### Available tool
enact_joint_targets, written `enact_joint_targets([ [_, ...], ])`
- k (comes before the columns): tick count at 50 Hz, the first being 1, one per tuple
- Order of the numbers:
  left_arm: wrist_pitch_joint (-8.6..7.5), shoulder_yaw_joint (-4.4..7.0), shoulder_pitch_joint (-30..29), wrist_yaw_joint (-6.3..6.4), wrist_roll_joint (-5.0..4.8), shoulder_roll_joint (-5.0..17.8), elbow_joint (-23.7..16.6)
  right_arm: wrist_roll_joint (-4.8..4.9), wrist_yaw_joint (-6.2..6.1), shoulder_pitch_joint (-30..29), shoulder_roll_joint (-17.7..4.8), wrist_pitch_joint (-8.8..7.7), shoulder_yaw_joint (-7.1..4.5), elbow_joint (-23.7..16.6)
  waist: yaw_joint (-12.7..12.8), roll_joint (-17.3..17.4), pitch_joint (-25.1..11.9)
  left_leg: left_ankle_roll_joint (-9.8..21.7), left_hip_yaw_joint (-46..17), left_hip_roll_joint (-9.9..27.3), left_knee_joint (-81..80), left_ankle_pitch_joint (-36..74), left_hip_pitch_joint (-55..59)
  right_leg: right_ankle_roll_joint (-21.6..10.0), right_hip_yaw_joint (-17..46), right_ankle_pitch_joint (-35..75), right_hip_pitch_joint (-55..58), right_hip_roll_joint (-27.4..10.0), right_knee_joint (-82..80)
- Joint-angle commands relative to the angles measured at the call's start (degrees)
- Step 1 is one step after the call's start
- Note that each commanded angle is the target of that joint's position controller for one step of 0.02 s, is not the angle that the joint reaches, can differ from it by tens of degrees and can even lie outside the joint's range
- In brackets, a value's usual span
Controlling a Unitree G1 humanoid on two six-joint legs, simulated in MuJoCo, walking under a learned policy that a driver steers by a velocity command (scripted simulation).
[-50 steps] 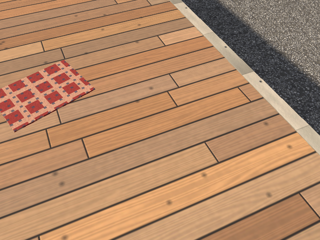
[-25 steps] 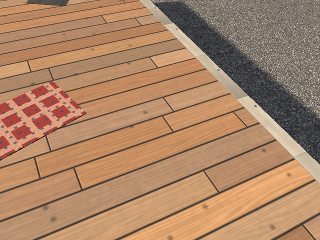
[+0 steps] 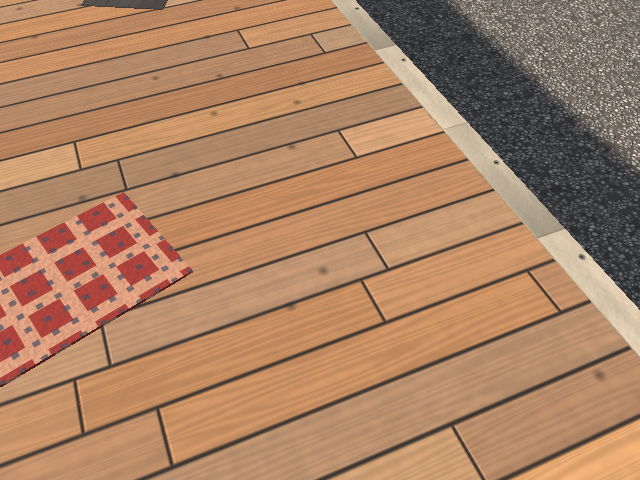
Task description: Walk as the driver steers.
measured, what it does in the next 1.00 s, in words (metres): walks ahead: left foot, then right foot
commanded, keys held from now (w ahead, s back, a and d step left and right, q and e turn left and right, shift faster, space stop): w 1.00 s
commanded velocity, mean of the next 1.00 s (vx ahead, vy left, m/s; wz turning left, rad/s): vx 0.50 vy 0.00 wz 0.00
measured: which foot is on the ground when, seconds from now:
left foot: up 0.00-0.32, down 0.34-0.94, up 0.96-1.00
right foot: down 0.00-0.34, up 0.36-0.90, down 0.92-1.00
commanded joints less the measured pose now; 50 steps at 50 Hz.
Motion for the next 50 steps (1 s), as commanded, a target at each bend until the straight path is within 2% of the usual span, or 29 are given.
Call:
enact_joint_targets([
  [1,-1.25,0.69,-1.2,0.60,0.21,5.8,-1.8,-0.69,-0.46,5.1,-1.7,1.06,-0.76,-2.0,-3.6,-5.5,1.4,-1.3,-0.6,3.4,-4.3,6.1,-3.4,-10.2,11.3,11.9,-2.4,-14.9,-13.8],
  [3,-0.82,0.83,1.1,1.41,0.07,6.7,-1.1,-1.16,-0.34,-0.6,-2.2,0.86,-0.83,-4.0,-2.2,-4.8,2.3,-2.3,-0.1,3.7,-12.1,12.3,-7.2,-9.8,10.3,13.0,-0.3,-14.6,-14.0],
  [6,-0.25,0.97,3.9,2.14,-0.45,8.1,-0.7,-0.93,0.34,-8.4,-1.1,0.27,-0.26,-6.2,0.3,-4.7,2.8,-2.4,1.9,1.7,-26.4,20.5,-5.3,-8.0,7.9,11.7,2.0,-13.4,-14.1],
  [9,0.17,1.33,7.5,2.33,-1.17,9.5,0.6,-0.39,1.22,-14.3,-1.2,0.07,0.07,-7.9,2.6,-4.8,3.8,-2.4,3.0,-0.1,-33.7,21.3,-4.7,-7.5,8.0,8.4,6.9,-15.0,-13.3],
  [11,0.72,1.54,9.1,2.48,-1.40,9.5,1.5,-0.18,1.97,-16.8,-1.8,-0.15,0.05,-9.2,3.0,-5.0,4.6,-1.4,2.3,-0.4,-36.8,18.8,-6.2,-7.1,8.7,8.2,11.9,-17.1,-11.3],
  [13,1.33,1.90,9.0,2.67,-1.42,9.9,1.9,-0.17,2.68,-17.0,-2.9,-0.53,-0.24,-10.1,2.1,-5.5,4.1,0.1,2.5,-1.1,-38.8,14.5,-5.0,-6.3,9.3,10.9,15.6,-18.9,-8.6],
  [14,1.64,2.08,8.3,2.73,-1.38,10.3,1.8,-0.16,2.85,-15.2,-3.7,-0.70,-0.60,-9.9,0.8,-6.1,3.0,1.0,3.2,-2.0,-39.6,12.3,-1.8,-5.6,9.2,15.3,16.5,-19.1,-6.3],
  [15,1.97,2.17,6.9,2.75,-1.24,10.7,1.5,-0.21,2.84,-11.1,-5.1,-0.86,-1.36,-8.9,-1.8,-6.8,0.4,2.0,4.8,-3.9,-40.3,10.9,4.7,-4.7,8.0,24.6,16.5,-18.2,-1.4],
  [16,2.36,1.77,5.9,2.73,-0.88,9.7,1.2,-0.30,2.57,-1.8,-7.5,-0.88,-2.82,-6.0,-6.3,-6.2,-5.0,3.6,6.4,-6.1,-40.7,11.1,16.7,-3.3,5.7,32.0,14.1,-15.1,9.4],
  [17,2.40,0.74,6.3,2.71,0.02,7.6,-0.2,-0.84,2.03,9.6,-12.1,-0.80,-4.26,-3.5,-10.0,-0.8,-13.7,7.1,-3.1,2.3,-39.6,12.1,34.8,-1.1,2.7,21.6,2.9,-11.5,27.5],
  [18,1.13,-1.71,14.0,1.94,-0.19,-1.0,-0.4,-1.51,2.36,14.4,-16.9,-0.60,-5.26,-1.9,-6.3,15.4,-21.8,16.7,-31.8,15.8,-46.7,0.6,55.4,2.7,3.2,-13.7,-20.8,-0.2,49.0],
  [19,-0.43,-0.61,11.7,1.70,-1.58,4.3,0.4,-1.35,2.46,13.7,-10.9,-0.77,-3.62,-2.4,-7.6,11.3,-23.0,15.8,-39.9,16.2,-52.5,-3.1,55.9,1.7,12.2,-23.0,-27.6,-1.6,57.1],
  [20,-1.31,0.46,5.9,1.58,-2.88,8.5,-1.5,-1.12,2.33,8.3,-8.3,-0.96,-2.76,-3.2,-6.8,8.1,-14.4,12.7,-30.9,14.4,-52.6,0.5,48.9,0.5,11.8,-19.1,-31.4,-4.7,58.6],
  [21,-1.53,0.52,2.1,2.02,-2.74,8.7,-2.5,-1.22,2.28,2.9,-6.7,-0.94,-2.12,-4.5,-5.0,2.5,-10.0,11.2,-22.9,12.4,-53.4,7.7,40.2,0.4,10.2,-13.7,-29.4,-7.9,56.2],
  [22,-1.22,0.88,0.3,2.43,-1.75,8.1,-2.7,-1.56,2.52,-0.2,-5.2,-1.00,-1.70,-4.8,-3.3,0.0,-6.5,10.4,-17.5,10.2,-55.1,13.4,32.7,0.6,9.5,-10.3,-26.9,-9.8,52.4],
  [23,-0.39,1.17,1.4,2.55,-1.31,7.3,-2.6,-2.01,2.69,-1.2,-3.7,-1.20,-1.24,-4.6,-1.3,1.1,-5.7,9.5,-13.6,8.3,-56.7,15.5,28.6,0.5,9.9,-8.1,-23.2,-11.5,49.6],
  [24,0.43,1.13,2.5,2.57,-1.27,5.9,-2.2,-2.03,2.84,-0.9,-3.2,-1.28,-1.16,-4.0,-0.5,1.6,-5.1,9.6,-11.7,7.3,-58.4,16.1,26.5,0.7,9.7,-7.0,-21.1,-11.8,47.7],
  [26,1.55,1.12,2.8,2.72,-1.16,4.4,-2.1,-1.75,2.53,1.1,-4.4,-1.54,-1.48,-2.6,0.3,1.2,-3.3,10.4,-8.6,6.7,-60.6,18.4,24.3,1.3,8.9,-5.4,-21.3,-12.2,44.3],
  [29,2.05,1.45,-3.7,2.86,-0.53,4.7,-4.2,-1.68,1.47,3.7,-6.2,-1.23,-1.95,-1.4,-0.7,0.2,-0.4,10.5,-6.3,6.8,-62.8,18.9,25.5,2.8,8.6,1.7,-27.5,-12.6,36.1],
  [35,1.44,1.12,-14.8,2.02,-0.75,3.5,-7.1,-1.06,0.40,8.3,-6.9,-0.43,-1.95,0.7,-3.9,1.1,2.4,8.0,-1.3,4.9,-64.0,15.8,28.2,3.4,6.1,14.6,-27.3,-10.2,18.3],
  [40,0.71,0.70,-21.5,0.57,-1.32,3.6,-9.7,-0.68,0.07,11.8,-7.3,0.61,-2.35,3.2,-5.5,1.4,4.8,7.7,-1.0,7.9,-60.9,17.1,36.0,2.0,5.6,10.9,-28.6,-8.9,11.6],
  [43,0.08,1.24,-19.3,-0.20,-1.44,5.3,-9.9,-0.42,-0.27,10.3,-8.3,1.29,-2.92,3.5,-3.2,2.6,3.1,6.5,-1.0,9.3,-56.2,26.1,38.8,-0.1,4.3,5.1,-22.9,-7.3,9.3],
  [44,-0.06,1.96,-15.4,-0.16,-1.37,6.6,-8.9,-0.41,-0.31,8.9,-8.8,1.52,-3.05,3.2,-0.8,3.5,0.6,5.7,-0.1,8.6,-51.9,35.5,38.4,-1.1,2.6,4.1,-16.3,-5.3,8.8],
  [45,-0.06,3.25,-7.1,0.10,-1.20,8.7,-6.2,-0.48,-0.28,7.7,-8.1,1.83,-2.76,2.9,3.4,3.0,-4.1,4.4,2.1,5.8,-42.4,42.9,36.1,-2.5,1.0,4.7,-4.9,-3.2,7.9],
  [46,0.00,4.68,4.1,0.59,-0.73,12.4,-3.2,-1.05,-0.24,7.4,-6.5,1.88,-1.95,1.9,7.5,-0.1,-11.8,2.3,4.3,2.7,-27.3,35.5,25.9,-5.5,7.4,5.2,12.7,-8.8,9.8],
  [47,0.35,6.07,11.7,0.86,0.08,18.1,-1.7,-1.41,0.45,13.9,0.2,0.80,0.07,1.2,5.6,-14.2,-20.4,-2.3,5.6,-7.3,-3.6,7.0,1.9,-14.9,33.9,-3.1,35.2,-23.8,6.0],
  [48,0.42,4.56,11.4,0.71,-0.32,13.9,-1.6,-0.51,0.76,12.8,-1.4,-0.79,-0.08,1.9,5.9,-15.7,-23.7,-1.7,-3.4,-9.2,5.7,-17.1,-6.1,-16.0,47.9,-8.1,36.8,-26.4,-2.7],
  [49,0.25,3.57,5.9,0.69,-0.81,10.8,-2.4,1.11,0.97,7.7,-6.0,-1.68,-1.34,0.3,5.0,-12.7,-14.8,-0.4,-4.0,-5.5,9.0,-14.4,-11.5,-12.6,39.5,-9.5,29.6,-24.5,-3.3],
  [50,0.25,2.81,0.4,0.70,-0.78,8.5,-3.9,1.29,0.68,3.8,-6.8,-1.91,-1.44,-0.7,3.3,-8.5,-9.4,0.2,-2.2,-2.0,6.9,-8.7,-10.7,-10.4,31.2,-6.2,20.5,-22.3,-4.4],
])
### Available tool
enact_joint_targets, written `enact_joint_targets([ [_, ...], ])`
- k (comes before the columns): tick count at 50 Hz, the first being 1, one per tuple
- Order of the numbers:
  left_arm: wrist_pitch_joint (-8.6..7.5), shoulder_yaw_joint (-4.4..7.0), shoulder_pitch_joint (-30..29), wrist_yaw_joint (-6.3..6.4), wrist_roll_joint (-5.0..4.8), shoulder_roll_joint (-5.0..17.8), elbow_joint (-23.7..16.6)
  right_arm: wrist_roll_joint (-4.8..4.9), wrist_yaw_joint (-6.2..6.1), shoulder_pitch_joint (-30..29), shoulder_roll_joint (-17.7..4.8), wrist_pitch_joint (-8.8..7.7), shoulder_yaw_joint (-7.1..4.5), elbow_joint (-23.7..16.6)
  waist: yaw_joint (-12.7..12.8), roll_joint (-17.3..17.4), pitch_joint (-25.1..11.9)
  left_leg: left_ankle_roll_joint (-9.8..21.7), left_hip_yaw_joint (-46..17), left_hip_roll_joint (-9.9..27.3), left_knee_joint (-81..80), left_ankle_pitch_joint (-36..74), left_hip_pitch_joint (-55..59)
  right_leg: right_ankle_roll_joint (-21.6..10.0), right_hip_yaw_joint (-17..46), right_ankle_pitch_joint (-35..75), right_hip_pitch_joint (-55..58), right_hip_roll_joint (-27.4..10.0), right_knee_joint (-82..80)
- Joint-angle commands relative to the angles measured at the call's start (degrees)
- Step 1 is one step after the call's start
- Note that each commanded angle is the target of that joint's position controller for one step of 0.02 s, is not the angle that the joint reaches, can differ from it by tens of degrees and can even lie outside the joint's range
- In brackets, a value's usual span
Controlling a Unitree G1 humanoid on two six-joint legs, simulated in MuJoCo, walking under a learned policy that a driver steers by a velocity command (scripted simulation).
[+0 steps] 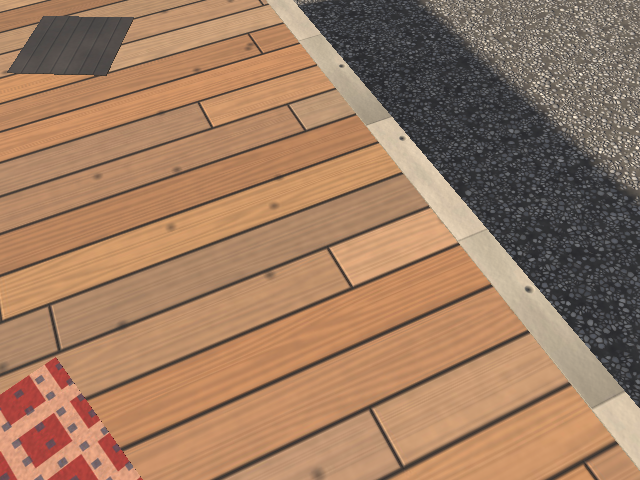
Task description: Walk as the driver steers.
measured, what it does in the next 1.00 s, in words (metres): walks ahead: left foot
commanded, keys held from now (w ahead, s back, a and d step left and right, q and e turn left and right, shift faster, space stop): w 0.56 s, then w+e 0.04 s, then w+q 0.40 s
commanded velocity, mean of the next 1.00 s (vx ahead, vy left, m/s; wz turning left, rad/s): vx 0.50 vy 0.00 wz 0.11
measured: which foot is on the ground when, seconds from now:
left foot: up 0.00-0.46, down 0.48-1.00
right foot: down 0.00-0.48, up 0.50-1.00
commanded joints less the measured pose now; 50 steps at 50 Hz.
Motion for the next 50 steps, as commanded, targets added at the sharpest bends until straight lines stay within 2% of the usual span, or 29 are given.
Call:
enact_joint_targets([
  [1,-0.06,1.11,7.1,0.09,0.29,5.9,-0.2,0.39,-0.43,-4.5,-6.9,-2.23,-1.52,-5.7,3.9,-4.1,-6.3,1.5,-1.7,6.0,11.3,6.7,-26.8,-10.0,23.6,-1.8,24.5,-16.7,-18.2],
  [2,-0.32,0.63,5.5,-0.07,0.85,4.5,-0.2,-0.21,-0.82,-3.7,-6.2,-1.38,-1.92,-5.5,1.8,-5.0,-4.7,1.5,-2.0,7.8,7.9,9.5,-22.8,-8.8,19.3,0.6,18.8,-14.5,-20.0],
  [3,-0.40,0.52,5.5,-0.19,1.07,4.2,0.3,-0.35,-0.91,-2.2,-4.7,-0.52,-1.84,-5.1,0.7,-6.1,-4.3,1.4,-1.9,8.3,6.2,10.9,-19.8,-8.8,17.1,1.6,15.7,-13.4,-21.7],
  [4,-0.55,0.64,6.5,-0.09,1.00,4.7,1.0,-0.46,-0.99,-1.4,-3.4,0.08,-1.74,-4.9,0.3,-6.0,-3.8,1.0,-1.4,8.5,4.9,11.7,-18.9,-9.3,15.4,3.6,14.0,-12.9,-22.9],
  [5,-0.68,0.81,7.6,0.19,0.95,5.6,1.6,-0.57,-1.07,-2.0,-3.2,0.47,-1.80,-5.2,0.1,-5.6,-2.9,0.5,-1.1,8.7,3.1,13.3,-19.7,-9.8,13.8,5.6,13.2,-12.7,-23.9],
  [8,-0.56,1.14,10.9,1.21,0.98,7.3,2.8,-1.14,-1.15,-8.5,-3.9,0.70,-2.17,-7.4,1.2,-4.1,-0.8,-0.9,-0.8,8.9,-5.6,21.3,-25.7,-10.0,11.2,11.1,15.6,-12.7,-25.0],
  [12,-0.02,1.00,14.2,1.96,0.46,7.6,3.6,-1.02,-0.32,-16.0,-2.4,0.34,-1.57,-9.4,3.3,-4.4,0.6,-1.1,1.0,7.1,-19.2,31.4,-25.0,-8.0,7.3,11.2,17.7,-11.0,-25.5],
  [15,0.31,1.14,17.4,2.07,-0.03,8.1,4.9,-0.58,0.44,-21.3,-2.1,0.18,-1.04,-10.8,5.2,-4.1,2.3,-0.9,2.2,5.7,-25.5,32.3,-24.6,-7.9,6.7,9.6,21.2,-11.8,-25.2],
  [18,1.01,1.48,20.0,2.45,-0.51,8.3,6.5,-0.12,1.41,-25.3,-2.2,-0.26,-0.62,-12.8,5.9,-4.2,3.7,0.3,2.0,5.0,-29.6,28.6,-26.7,-7.8,7.3,11.2,27.7,-14.6,-22.4],
  [20,1.53,1.90,19.7,2.74,-0.65,9.1,6.8,-0.04,2.00,-25.0,-3.2,-0.66,-0.76,-13.4,4.7,-4.8,3.1,1.7,2.3,4.2,-31.3,24.7,-24.5,-7.0,7.6,15.5,30.4,-16.2,-19.8],
  [21,1.77,2.08,18.8,2.82,-0.66,9.5,6.7,0.00,2.11,-22.9,-4.1,-0.79,-1.11,-13.1,3.2,-5.4,1.8,2.5,3.1,3.2,-32.0,22.9,-20.6,-6.4,7.2,20.9,30.8,-16.2,-17.7],
  [22,2.01,2.20,17.3,2.83,-0.73,9.8,6.4,-0.14,2.03,-18.6,-5.5,-0.90,-1.84,-12.0,0.5,-6.1,-1.0,3.5,4.9,1.1,-32.8,22.1,-13.4,-5.6,6.0,30.7,30.3,-15.3,-12.9],
  [23,2.28,1.84,16.2,2.75,-0.69,8.9,6.1,-0.38,1.74,-9.8,-7.7,-0.86,-3.18,-9.1,-3.7,-5.3,-6.1,5.1,6.3,-0.8,-33.7,23.3,-1.1,-4.2,3.7,37.2,27.6,-12.3,-2.9],
  [24,2.31,1.02,16.1,2.64,0.02,7.2,4.9,-1.05,1.23,0.9,-11.6,-0.78,-4.46,-6.7,-7.3,-0.8,-14.2,8.5,-2.5,7.0,-32.1,24.0,16.8,-2.1,1.4,26.4,16.5,-9.0,13.5],
  [25,1.11,-1.16,22.6,2.03,0.32,-0.3,4.5,-1.37,1.30,6.2,-16.5,-0.47,-5.48,-5.3,-4.5,13.9,-21.7,17.4,-29.3,20.9,-37.5,14.2,37.1,2.1,0.8,-6.6,-7.1,1.8,35.6],
  [26,-0.29,-0.45,20.4,1.69,-0.42,3.2,5.1,-1.19,1.51,6.1,-11.4,-0.57,-3.81,-5.4,-5.5,11.5,-23.6,16.8,-38.8,21.9,-43.6,9.7,37.5,1.1,9.6,-23.8,-13.7,1.5,42.8],
  [27,-1.07,0.67,15.1,1.49,-1.94,7.2,3.3,-1.00,1.47,0.9,-8.9,-0.76,-2.91,-6.1,-4.5,8.7,-15.2,13.7,-30.6,20.0,-44.2,9.7,30.6,0.0,9.4,-20.5,-18.2,-1.8,45.1],
  [28,-1.24,0.70,11.6,1.81,-2.12,7.2,2.4,-1.15,1.48,-4.4,-7.3,-0.77,-2.29,-7.4,-2.8,4.3,-10.0,12.0,-23.0,17.9,-45.6,14.1,21.7,-0.3,7.7,-15.1,-17.1,-5.0,42.9],
  [29,-0.86,1.05,10.3,2.22,-1.53,6.5,2.5,-1.62,1.65,-7.7,-5.5,-0.86,-1.79,-7.8,-1.2,1.8,-6.3,11.0,-17.1,15.9,-47.7,17.5,14.0,-0.3,7.2,-11.3,-14.9,-6.9,39.5],
  [30,0.11,1.33,11.8,2.47,-1.39,5.5,3.0,-2.09,1.73,-9.0,-4.1,-1.17,-1.42,-7.7,0.8,3.3,-5.1,9.9,-12.8,14.2,-49.6,19.2,9.3,-0.4,7.7,-8.6,-11.0,-8.6,36.7],
  [31,0.91,1.32,12.6,2.58,-1.03,4.4,3.2,-2.11,1.92,-8.7,-3.6,-1.26,-1.29,-7.1,1.6,4.2,-4.5,10.0,-11.4,12.8,-51.3,19.9,6.2,-0.2,7.3,-7.2,-8.7,-9.1,35.0],
  [33,1.60,1.42,11.8,2.87,-0.38,3.2,2.7,-1.73,1.59,-6.4,-4.9,-1.37,-1.49,-5.9,2.2,3.6,-2.9,11.4,-9.6,12.0,-53.4,22.4,3.9,0.6,6.4,-5.0,-9.1,-9.3,31.3],
  [35,1.57,1.69,6.9,3.07,0.30,3.9,0.8,-1.51,0.80,-4.3,-6.8,-1.28,-1.88,-5.3,1.6,2.2,-0.9,12.2,-9.4,12.2,-54.7,24.3,4.9,2.1,6.4,-0.1,-13.7,-9.3,24.8],
  [37,1.19,1.79,2.2,2.95,0.58,3.8,-0.9,-1.32,0.08,-2.2,-7.1,-0.95,-1.91,-4.7,0.7,1.9,-0.1,11.7,-8.5,11.5,-54.9,25.2,6.2,3.2,6.4,6.1,-15.8,-8.5,17.4],
  [40,0.64,1.45,-3.6,2.30,0.26,2.9,-2.4,-0.96,-0.54,0.0,-7.3,-0.58,-1.98,-4.2,-0.8,2.8,0.7,10.1,-6.3,9.7,-54.3,25.0,5.7,4.0,5.7,13.4,-12.9,-6.1,7.1],
  [45,-0.24,0.80,-11.5,1.05,-0.42,3.2,-5.4,-0.10,-1.32,4.1,-7.6,0.25,-2.42,-2.9,-2.8,3.6,2.3,9.4,-8.3,11.0,-50.5,22.9,9.1,4.3,6.2,13.5,-9.9,-3.9,-1.6],
  [48,-1.02,1.49,-9.0,0.67,-0.68,5.9,-5.6,-0.01,-1.82,2.8,-8.9,0.98,-3.23,-3.3,-0.3,5.0,1.2,8.0,-11.2,12.7,-46.0,23.8,10.5,3.4,6.8,8.6,-3.4,-3.2,-4.5],
  [49,-1.20,2.09,-5.7,0.75,-0.77,6.8,-4.8,0.06,-1.82,2.4,-8.5,1.43,-3.29,-3.5,1.5,4.9,-0.7,7.1,-11.0,11.9,-42.4,27.9,10.6,2.6,5.9,7.0,1.6,-2.4,-5.2],
  [50,-1.39,3.27,2.0,1.06,-0.45,9.0,-2.6,-0.04,-1.71,1.5,-7.2,1.67,-2.88,-4.3,4.9,4.1,-5.2,5.6,-9.3,8.7,-34.2,32.7,8.5,1.0,5.3,6.1,12.2,-2.1,-5.8],
])
Over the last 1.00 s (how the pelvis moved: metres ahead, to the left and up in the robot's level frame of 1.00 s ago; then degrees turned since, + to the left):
0.56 0.01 -0.02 0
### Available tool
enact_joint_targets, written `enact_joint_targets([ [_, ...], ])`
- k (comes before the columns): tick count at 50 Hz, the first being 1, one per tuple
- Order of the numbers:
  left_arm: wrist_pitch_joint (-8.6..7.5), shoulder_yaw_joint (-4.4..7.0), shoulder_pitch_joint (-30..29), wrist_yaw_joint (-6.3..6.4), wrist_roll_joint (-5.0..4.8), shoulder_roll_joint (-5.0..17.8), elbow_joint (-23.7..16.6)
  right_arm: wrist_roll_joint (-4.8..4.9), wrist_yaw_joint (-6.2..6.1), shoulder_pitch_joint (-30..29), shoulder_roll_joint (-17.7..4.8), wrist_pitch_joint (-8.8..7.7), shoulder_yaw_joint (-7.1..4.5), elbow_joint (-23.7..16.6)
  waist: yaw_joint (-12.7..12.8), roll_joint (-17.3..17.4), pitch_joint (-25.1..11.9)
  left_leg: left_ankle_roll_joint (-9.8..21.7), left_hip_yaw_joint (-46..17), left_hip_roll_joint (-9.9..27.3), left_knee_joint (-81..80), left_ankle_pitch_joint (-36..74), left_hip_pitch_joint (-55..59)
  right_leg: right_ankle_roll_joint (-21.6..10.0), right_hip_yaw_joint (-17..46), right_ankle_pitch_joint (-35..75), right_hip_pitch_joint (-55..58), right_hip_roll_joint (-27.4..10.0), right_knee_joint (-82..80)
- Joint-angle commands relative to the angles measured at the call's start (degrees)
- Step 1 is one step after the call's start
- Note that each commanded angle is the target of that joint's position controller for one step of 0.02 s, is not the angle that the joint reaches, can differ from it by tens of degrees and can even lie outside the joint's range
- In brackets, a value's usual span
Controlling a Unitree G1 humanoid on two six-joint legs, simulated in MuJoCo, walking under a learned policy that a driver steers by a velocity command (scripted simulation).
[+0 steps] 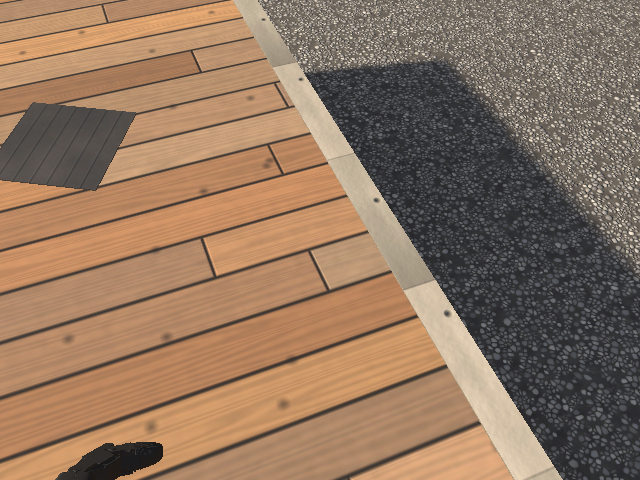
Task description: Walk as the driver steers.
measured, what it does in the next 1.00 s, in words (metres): walks ahead, turning left: right foot, then left foot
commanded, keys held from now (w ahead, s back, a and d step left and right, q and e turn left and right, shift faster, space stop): w+q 0.70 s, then w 0.26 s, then no key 0.04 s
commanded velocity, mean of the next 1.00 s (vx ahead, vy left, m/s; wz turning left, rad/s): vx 0.50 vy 0.00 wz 0.49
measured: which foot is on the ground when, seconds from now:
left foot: down 0.00-0.02, up 0.04-0.54, down 0.56-1.00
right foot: up 0.00-0.00, down 0.02-0.58, up 0.60-1.00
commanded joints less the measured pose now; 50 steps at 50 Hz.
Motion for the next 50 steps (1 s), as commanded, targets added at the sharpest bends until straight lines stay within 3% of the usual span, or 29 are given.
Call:
enact_joint_targets([
  [1,-1.20,4.52,19.1,0.72,0.91,13.6,1.5,-0.73,-0.14,-4.2,-5.5,0.16,-0.64,-5.7,12.5,1.5,-12.7,5.3,-4.0,6.4,24.3,20.5,-15.8,-5.1,7.8,-3.0,32.8,-8.6,1.5],
  [2,-0.56,5.39,24.2,0.59,0.80,18.0,2.7,-0.27,0.07,4.0,1.2,-0.66,1.14,-6.9,9.2,-15.3,-21.5,1.5,1.8,-1.8,44.5,-8.8,-37.2,-13.5,31.2,-9.9,53.3,-22.9,-2.4],
  [3,-0.36,4.19,23.8,0.31,0.63,13.2,1.9,0.99,0.23,3.5,-3.5,-1.19,0.30,-6.5,10.1,-14.6,-22.8,2.0,-4.0,1.2,54.5,-11.1,-43.4,-14.5,40.6,-23.1,51.5,-23.0,-7.7],
  [4,-0.37,3.00,19.0,0.39,0.59,8.8,0.9,1.59,0.19,-2.4,-8.1,-1.29,-1.00,-7.8,10.4,-8.9,-13.4,2.7,-3.8,3.7,56.7,-6.3,-46.4,-11.6,31.5,-25.8,43.0,-20.5,-9.3],
  [5,-0.12,2.42,14.7,0.42,1.03,7.3,0.3,1.40,-0.05,-5.7,-8.3,-1.10,-1.36,-8.6,8.9,-4.9,-8.3,2.9,-2.4,6.3,55.8,-1.0,-44.8,-9.6,23.7,-21.8,34.2,-18.2,-10.7],
  [6,0.11,1.98,11.9,0.37,1.53,5.6,0.3,0.67,-0.12,-7.3,-7.8,-0.81,-1.73,-9.0,7.6,-3.9,-4.8,2.9,-2.3,7.8,53.4,2.3,-42.5,-8.8,18.2,-17.2,27.5,-16.1,-12.4],
  [8,-0.09,1.81,10.5,0.50,2.14,4.5,1.0,0.57,0.26,-6.7,-5.5,0.36,-2.01,-9.5,5.3,-5.4,-2.4,3.1,-2.2,9.8,50.3,5.4,-37.9,-8.4,11.0,-12.4,21.1,-14.1,-15.7],
  [10,-0.53,2.28,11.4,0.87,1.78,5.6,1.8,0.62,0.34,-7.9,-4.1,1.34,-1.99,-10.5,4.8,-3.3,-0.9,2.9,-2.0,10.3,48.0,7.4,-38.8,-9.3,6.6,-7.5,19.9,-14.4,-17.7],
  [13,-0.68,2.92,13.0,1.61,1.94,7.5,2.6,0.14,0.59,-11.7,-4.2,1.93,-2.09,-12.3,5.1,-1.1,0.7,1.9,-3.0,10.0,41.9,13.7,-42.8,-9.8,1.2,-0.7,21.8,-14.8,-18.8],
  [17,-0.02,3.34,13.8,2.19,1.67,9.0,2.4,0.12,2.19,-17.7,-3.7,1.61,-1.40,-13.9,6.6,-1.0,2.2,1.7,0.3,9.3,30.0,23.0,-41.6,-8.3,-7.0,2.6,23.6,-13.2,-19.4],
  [21,0.80,3.70,18.5,2.52,0.75,11.0,3.4,-0.34,3.63,-25.3,-3.7,1.57,-0.56,-17.2,9.5,-0.6,5.1,2.2,4.5,8.8,22.1,22.1,-41.8,-7.8,-10.9,1.2,28.4,-14.8,-18.7],
  [23,1.54,3.97,19.5,2.40,0.23,11.9,3.7,-0.15,4.26,-27.3,-4.1,1.66,-0.52,-18.7,9.6,-1.0,5.8,3.2,6.1,8.0,19.5,18.3,-41.8,-7.0,-12.2,4.1,32.1,-15.9,-16.5],
  [25,2.25,4.31,18.8,2.39,-0.28,13.4,3.4,-0.11,4.66,-26.2,-5.5,1.77,-1.10,-19.5,7.7,-2.6,3.9,5.1,9.2,5.2,18.0,12.9,-36.6,-5.9,-14.2,19.4,33.9,-16.1,-10.9],
  [26,2.67,4.54,18.2,2.46,-0.59,14.4,3.1,-0.08,4.64,-23.1,-6.8,1.87,-1.81,-19.2,5.6,-3.7,1.3,6.3,11.1,2.7,17.9,10.2,-31.3,-5.4,-15.1,30.2,34.2,-15.9,-5.3],
  [27,3.20,4.55,17.1,2.50,-0.93,14.8,2.8,0.14,4.53,-15.8,-8.8,1.89,-3.11,-17.5,1.2,-3.4,-2.6,8.0,12.8,-0.3,15.1,11.1,-21.6,-4.3,-16.8,37.1,32.6,-14.5,4.9],
  [28,3.28,4.05,17.3,2.63,-0.65,13.9,2.5,0.27,3.72,-5.6,-12.8,2.08,-5.31,-14.5,-3.5,-1.2,-8.1,10.4,11.0,-2.0,12.3,14.3,-5.1,-1.9,-17.8,31.9,24.2,-12.1,19.0],
  [29,2.67,2.30,18.4,2.50,1.86,8.1,0.1,0.38,2.49,-0.7,-19.3,2.37,-6.90,-13.3,-2.1,11.4,-11.5,16.0,-12.1,11.5,10.0,12.7,11.6,1.4,-17.6,-5.7,2.9,-6.7,39.8],
  [30,0.12,0.80,19.1,1.81,1.26,5.1,-2.7,-0.17,2.92,-2.3,-20.9,1.21,-6.20,-15.6,1.4,16.1,-20.4,25.4,-43.3,21.4,-1.0,2.8,21.6,2.8,-3.8,-35.4,-12.4,3.3,52.8],
  [31,-1.63,1.85,11.7,1.15,-1.22,9.7,-4.1,-0.73,3.51,-2.0,-15.4,0.41,-4.50,-15.4,-1.8,8.2,-17.0,21.9,-39.1,20.6,-4.1,4.5,20.4,1.4,2.1,-31.6,-19.0,0.5,55.0],
  [32,-2.46,1.71,10.3,0.95,-1.76,9.7,-4.6,-0.68,3.52,-4.0,-13.0,-0.21,-3.78,-15.2,-0.5,7.3,-10.9,19.7,-30.1,18.6,-3.3,8.7,14.0,-0.1,1.4,-26.5,-20.4,-1.8,51.7],
  [33,-2.63,1.87,11.3,1.60,-0.50,9.3,-3.4,-0.57,3.44,-8.8,-11.2,-0.50,-3.21,-16.2,2.5,2.9,-7.4,17.5,-22.9,15.6,-2.8,14.1,5.0,-0.1,1.6,-22.1,-16.1,-4.5,46.4],
  [34,-2.09,2.49,12.1,1.96,0.59,10.2,-2.8,-0.86,3.26,-12.4,-9.2,-0.58,-2.51,-17.1,4.6,3.5,-5.3,16.2,-18.1,13.5,-3.5,19.6,-2.2,0.2,1.8,-19.8,-11.6,-6.0,41.8],
  [36,-0.33,2.81,13.8,1.80,1.07,9.9,-2.8,-1.40,2.88,-13.9,-8.7,-0.87,-2.09,-17.9,6.6,4.4,-4.7,16.4,-15.2,12.1,-5.4,25.1,-8.8,1.4,1.4,-17.4,-6.8,-6.5,37.8],
  [39,0.97,2.09,10.7,1.80,1.64,7.6,-4.1,-1.31,1.77,-11.4,-10.0,-1.37,-2.17,-16.8,6.0,4.1,-2.7,16.2,-9.9,10.9,-7.2,30.9,-12.2,3.4,-0.3,-9.9,-7.7,-5.8,28.9],
  [44,0.78,0.80,2.0,0.66,0.92,5.6,-6.6,-0.95,1.14,-7.0,-10.3,-1.38,-1.83,-14.6,1.9,6.0,-0.2,12.6,-5.8,9.0,-7.7,24.3,-12.1,2.9,-1.3,6.6,-5.3,-3.0,10.5],
  [48,0.12,0.64,-3.0,-0.42,0.53,6.6,-9.1,-0.65,1.10,-3.4,-10.7,-1.17,-1.85,-12.4,-0.2,6.0,2.4,12.7,-8.6,12.4,-5.2,22.7,-5.5,1.0,-1.1,5.0,-8.3,-1.8,4.9],
  [50,-0.43,0.75,-2.4,-0.98,1.01,7.2,-9.6,-0.79,0.62,-3.2,-10.4,-0.59,-1.74,-11.8,0.6,6.5,2.3,11.2,-8.7,13.1,-1.1,32.2,-2.2,-0.5,-1.6,2.2,-7.2,-0.6,1.9],
])
Over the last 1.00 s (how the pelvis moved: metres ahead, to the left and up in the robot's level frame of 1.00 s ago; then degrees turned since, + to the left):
0.56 0.02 0.00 8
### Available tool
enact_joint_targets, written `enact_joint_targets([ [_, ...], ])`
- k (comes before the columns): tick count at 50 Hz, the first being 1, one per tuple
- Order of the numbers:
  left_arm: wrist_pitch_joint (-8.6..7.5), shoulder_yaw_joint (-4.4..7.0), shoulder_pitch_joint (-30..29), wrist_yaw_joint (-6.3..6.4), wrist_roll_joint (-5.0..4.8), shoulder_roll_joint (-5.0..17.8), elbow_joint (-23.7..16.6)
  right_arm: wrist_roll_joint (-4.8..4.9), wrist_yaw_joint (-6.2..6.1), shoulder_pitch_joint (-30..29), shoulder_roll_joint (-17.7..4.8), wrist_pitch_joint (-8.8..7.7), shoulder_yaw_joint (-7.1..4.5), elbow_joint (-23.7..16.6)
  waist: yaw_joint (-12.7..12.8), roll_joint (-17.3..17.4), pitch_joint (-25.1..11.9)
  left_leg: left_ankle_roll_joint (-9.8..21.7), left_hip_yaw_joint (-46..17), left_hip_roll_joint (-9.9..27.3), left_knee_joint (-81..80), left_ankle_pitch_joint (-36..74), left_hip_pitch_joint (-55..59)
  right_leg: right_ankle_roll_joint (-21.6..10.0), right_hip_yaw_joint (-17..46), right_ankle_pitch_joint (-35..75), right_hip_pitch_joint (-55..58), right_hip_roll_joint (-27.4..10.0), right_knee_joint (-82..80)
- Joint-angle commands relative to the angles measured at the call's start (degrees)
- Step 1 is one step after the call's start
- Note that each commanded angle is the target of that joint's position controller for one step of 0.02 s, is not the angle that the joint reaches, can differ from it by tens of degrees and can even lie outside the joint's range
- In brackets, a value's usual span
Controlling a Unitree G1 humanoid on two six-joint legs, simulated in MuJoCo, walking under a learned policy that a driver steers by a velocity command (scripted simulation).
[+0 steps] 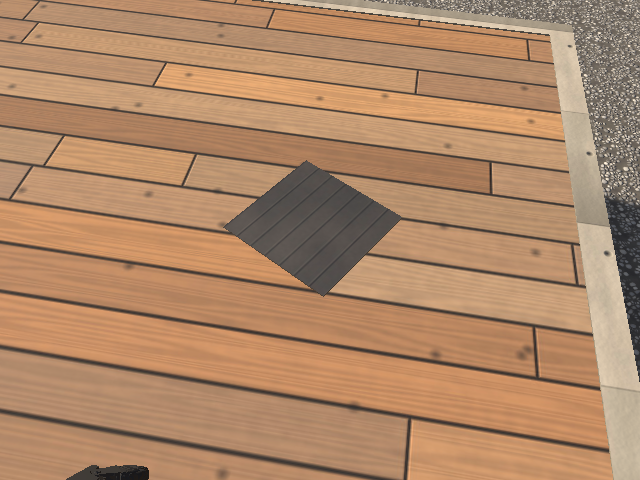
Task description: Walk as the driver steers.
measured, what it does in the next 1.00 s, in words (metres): walks ahead: right foot, then left foot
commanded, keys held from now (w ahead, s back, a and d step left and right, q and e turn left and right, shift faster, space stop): no key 0.42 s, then e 0.22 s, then w+e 0.36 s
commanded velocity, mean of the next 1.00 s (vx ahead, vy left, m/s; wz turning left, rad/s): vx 0.19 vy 0.00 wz -0.18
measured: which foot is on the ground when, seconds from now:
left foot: down 0.00-0.10, up 0.12-0.40, down 0.42-0.80, up 0.82-1.00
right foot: up 0.00-0.06, down 0.08-1.00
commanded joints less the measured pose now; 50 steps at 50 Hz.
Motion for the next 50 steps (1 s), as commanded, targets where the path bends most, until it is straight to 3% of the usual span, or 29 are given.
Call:
enact_joint_targets([
  [1,-1.78,1.33,-5.2,-0.74,0.52,6.0,-5.5,-0.14,-0.76,2.6,-9.0,0.36,-2.24,-1.1,0.4,8.1,1.1,6.2,-8.1,16.6,2.2,33.8,2.1,-2.3,-1.1,-3.0,1.7,1.8,-3.5],
  [3,-2.29,2.44,4.1,-0.54,1.50,8.2,-3.2,-0.06,-0.91,0.5,-9.0,0.73,-1.98,-1.8,5.4,8.5,-5.1,3.1,-5.7,12.5,12.7,48.0,1.4,-5.0,-3.6,3.5,16.3,4.1,-6.7],
  [4,-2.44,3.05,11.8,-0.20,2.43,11.2,-2.1,-0.79,-0.92,-0.2,-7.0,0.52,-1.11,-3.2,8.3,5.4,-12.7,0.3,-3.8,9.1,24.5,38.4,-6.2,-8.4,3.1,22.9,31.9,-3.5,-2.4],
  [5,-1.72,3.39,17.7,0.19,3.30,13.6,-1.0,-0.92,-0.85,8.5,-2.8,-0.17,0.22,-2.5,7.0,-8.4,-22.3,-4.6,-1.1,1.1,47.8,2.5,-24.2,-19.4,21.2,39.5,53.1,-18.5,-0.2],
  [6,-0.90,2.37,19.7,-0.24,1.29,9.4,0.4,-0.21,-0.35,11.9,-5.1,-0.38,0.03,-0.6,7.0,-11.2,-27.5,-5.9,-6.7,-0.5,54.6,-21.0,-28.8,-22.5,30.7,36.5,55.3,-21.3,-2.9],
  [7,-0.15,2.19,15.4,-0.29,-0.17,8.6,-0.7,0.97,-0.14,7.7,-9.3,0.18,-1.03,-1.1,7.5,-6.3,-20.2,-6.1,-6.7,2.7,58.3,-19.0,-33.4,-19.8,25.3,24.1,49.2,-19.0,-4.7],
  [8,0.46,1.65,10.8,-0.04,-0.09,7.1,-1.6,0.72,-0.32,2.0,-9.4,0.88,-1.05,-2.6,7.0,-1.7,-13.9,-6.3,-3.7,5.2,56.1,-15.6,-34.8,-17.0,20.3,16.6,41.1,-16.1,-7.0],
  [9,0.77,0.76,6.9,-0.01,0.42,5.3,-2.1,0.03,-0.61,-1.5,-8.6,1.76,-1.10,-3.4,5.5,0.6,-8.8,-6.4,-2.1,7.4,51.8,-12.8,-33.6,-15.9,16.7,13.6,32.2,-14.0,-9.5],
  [11,0.95,0.14,2.6,-0.11,1.57,4.1,-1.9,-0.61,-1.01,0.0,-5.7,3.78,-0.81,-3.2,1.6,-1.4,-6.1,-6.6,-0.8,9.7,41.4,-9.5,-23.8,-13.9,11.2,10.2,19.7,-10.3,-13.4],
  [13,0.98,0.55,1.3,0.03,2.12,5.3,-1.4,-0.89,-1.56,1.8,-3.1,4.36,0.03,-2.3,0.8,-4.3,-6.7,-7.1,1.5,9.3,32.2,-7.0,-17.4,-14.1,6.6,13.7,15.6,-8.2,-14.6],
  [15,1.42,0.85,2.0,0.52,1.80,6.4,-0.5,-1.01,-1.75,1.0,-3.2,4.27,0.25,-1.9,1.5,-4.3,-9.2,-6.8,1.9,9.3,25.9,-0.3,-14.1,-13.9,5.6,11.8,16.6,-8.3,-14.9],
  [17,2.23,0.70,2.5,0.83,1.31,6.4,0.1,-0.74,-1.84,-0.5,-4.4,4.30,-0.09,-1.5,2.1,-4.0,-9.2,-6.4,2.2,9.3,21.4,4.3,-12.5,-13.0,5.9,1.1,17.2,-8.3,-15.3],
  [20,3.55,-0.30,2.6,1.01,0.79,4.7,0.8,-1.64,-1.70,-3.0,-3.9,4.35,-0.14,-1.4,1.8,-2.2,-5.5,-5.2,3.5,8.2,10.1,10.3,-7.2,-9.4,5.9,-20.3,13.8,-5.8,-15.1],
  [22,3.59,-1.13,5.4,0.75,1.36,3.1,2.0,-2.56,-2.04,-4.8,-6.3,4.05,-0.41,-2.8,2.9,1.0,-2.6,-3.3,-1.6,13.0,5.7,14.1,-4.7,-4.9,5.6,-28.5,11.0,-2.6,-12.4],
  [23,3.60,-0.88,8.3,0.62,1.12,3.3,2.2,-1.85,-2.31,-6.5,-10.2,4.09,-1.48,-2.3,6.1,7.2,-0.6,-2.2,-1.2,13.1,7.2,8.3,-7.7,-3.5,2.7,-28.2,10.4,1.2,-11.8],
  [25,4.34,-0.18,4.5,1.21,0.47,6.2,1.0,-1.86,-2.18,-6.6,-7.0,3.42,-1.35,-2.1,3.5,7.2,1.2,-3.3,1.0,10.7,6.4,0.5,-13.0,-3.1,1.6,-23.2,13.2,2.2,-7.6],
  [28,5.18,0.80,4.2,1.78,0.09,7.1,-0.9,-1.48,-2.83,-5.6,-7.8,2.58,-2.10,-2.0,3.2,7.5,-1.5,-3.3,2.0,11.3,9.5,9.6,-10.8,-4.9,2.0,-11.6,12.1,2.5,-1.3],
  [32,5.61,1.29,4.4,1.61,-0.01,5.3,-3.4,-1.22,-4.07,-2.8,-9.3,3.19,-2.99,-2.4,2.3,11.8,-5.3,3.0,-5.4,21.0,9.2,25.6,-4.5,-3.2,-0.8,-11.8,5.0,4.4,11.0],
  [34,6.10,1.46,5.2,1.14,-0.19,4.3,-4.1,-0.67,-4.61,-4.4,-9.7,3.37,-3.18,-3.7,2.1,15.2,-6.6,6.4,-11.1,27.3,5.9,16.0,-4.2,-3.0,-3.3,-30.8,3.0,4.3,17.5],
  [35,6.27,1.54,4.0,0.74,-0.42,4.4,-5.0,-0.62,-4.61,-4.6,-10.3,3.12,-3.32,-4.2,1.3,14.0,-5.2,6.9,-12.6,28.9,3.9,7.9,-5.8,-3.4,-3.1,-35.1,2.0,2.8,19.7],
  [37,6.44,1.57,4.9,-0.17,-1.11,4.2,-5.3,0.09,-4.21,-8.1,-12.0,2.71,-3.76,-4.5,3.5,11.6,-1.9,4.1,-8.9,26.8,1.4,-6.5,-13.2,-5.0,-3.4,-31.2,8.6,1.8,13.2],
  [39,6.27,2.83,15.3,-0.12,-0.89,4.9,-0.1,-0.24,-3.18,-12.3,-9.8,2.88,-3.14,-4.8,8.4,9.0,-1.3,-0.7,3.2,19.4,8.8,-13.4,-26.1,-5.9,-8.1,-22.7,27.0,6.8,5.4],
  [40,5.86,4.43,20.1,0.26,-0.82,9.2,1.0,-1.04,-2.58,-12.8,-5.7,2.65,-2.01,-5.6,9.8,-2.7,-0.4,-4.5,11.4,14.0,26.9,-12.4,-35.2,-9.4,5.1,-29.9,33.6,0.7,-2.6],
  [41,4.19,5.75,24.0,-0.05,-0.45,17.7,-1.0,-0.55,-2.50,-17.5,-3.1,1.23,-0.97,-11.3,11.2,-19.5,-1.1,-7.3,8.4,3.3,45.9,-17.3,-51.8,-21.6,44.2,-40.9,39.4,-14.9,-19.5],
  [42,2.51,4.14,23.0,-0.07,0.43,13.9,-1.8,1.06,-2.09,-18.3,-6.0,-0.61,-1.49,-10.8,11.3,-10.5,-0.9,-5.4,-0.5,6.2,52.7,-15.6,-55.9,-23.6,48.9,-41.5,40.1,-18.3,-22.3],
  [43,1.45,3.09,20.4,0.29,0.50,10.8,-2.4,1.47,-1.38,-16.8,-7.3,-1.83,-1.82,-10.0,8.6,-7.1,0.9,-3.7,-1.4,7.9,53.6,-10.1,-57.0,-21.4,43.7,-36.8,39.4,-17.1,-19.6],
  [44,1.10,2.66,17.9,0.58,-0.03,9.5,-3.5,0.11,-1.20,-14.7,-7.5,-2.49,-1.95,-8.4,6.8,-2.1,0.8,-3.2,-1.3,9.4,52.0,-4.9,-54.7,-18.6,36.3,-30.5,37.4,-14.3,-17.4],
  [46,1.60,2.09,15.2,1.30,-0.47,8.5,-4.7,-1.61,-0.96,-13.8,-8.0,-2.82,-2.48,-7.1,5.0,-0.2,0.3,-3.7,-0.7,10.9,43.4,3.0,-47.2,-15.0,25.8,-19.2,32.4,-9.5,-17.7],
  [50,2.11,2.53,19.6,2.79,-0.96,9.1,-4.1,-1.29,0.06,-18.4,-4.2,-2.65,-1.26,-8.4,6.2,-0.3,-0.3,-6.4,2.1,7.6,27.8,13.0,-41.1,-13.6,16.5,-4.1,31.6,-5.2,-18.1],
])
Over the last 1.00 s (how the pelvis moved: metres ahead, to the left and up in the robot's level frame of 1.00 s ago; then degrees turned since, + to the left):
0.49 0.14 0.01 30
